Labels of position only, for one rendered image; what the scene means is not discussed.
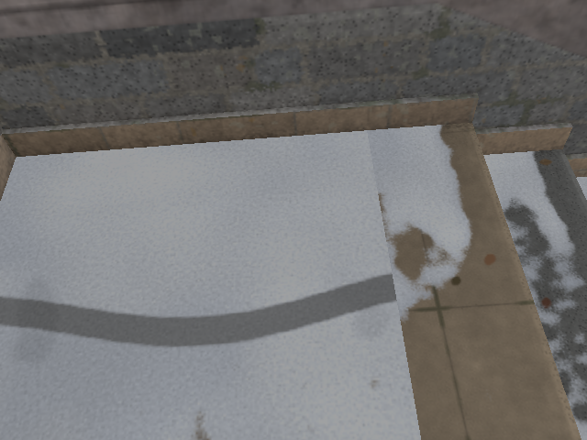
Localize stairs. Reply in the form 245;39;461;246
483;149;587;440

